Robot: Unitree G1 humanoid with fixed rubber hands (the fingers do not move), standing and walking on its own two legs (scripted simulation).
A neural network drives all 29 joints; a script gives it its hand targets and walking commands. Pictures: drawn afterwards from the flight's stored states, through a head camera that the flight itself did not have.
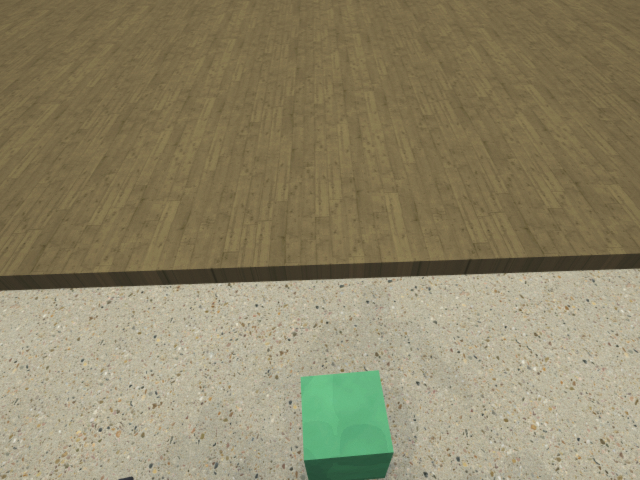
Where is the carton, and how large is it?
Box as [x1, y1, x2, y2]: [301, 370, 393, 479]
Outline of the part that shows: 378,370 301,377 303,451 308,479 368,479 384,477 393,451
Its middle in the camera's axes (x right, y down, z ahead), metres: +0.06 +0.52 +1.06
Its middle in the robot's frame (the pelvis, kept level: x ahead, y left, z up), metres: +0.41 +0.01 -0.66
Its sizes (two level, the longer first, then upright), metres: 0.210 0.200 0.250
